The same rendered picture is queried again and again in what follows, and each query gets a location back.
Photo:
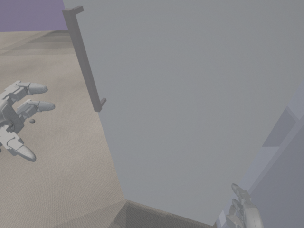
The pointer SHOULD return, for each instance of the handle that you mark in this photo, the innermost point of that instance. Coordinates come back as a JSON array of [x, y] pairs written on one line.
[[75, 34]]

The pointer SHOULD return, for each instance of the right robot hand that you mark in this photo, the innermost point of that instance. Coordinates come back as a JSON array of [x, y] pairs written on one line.
[[249, 216]]

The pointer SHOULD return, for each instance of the left robot hand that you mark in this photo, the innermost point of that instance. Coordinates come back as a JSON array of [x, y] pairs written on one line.
[[8, 136]]

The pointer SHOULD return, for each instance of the fridge door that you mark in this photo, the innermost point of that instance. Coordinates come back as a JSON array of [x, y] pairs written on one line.
[[193, 89]]

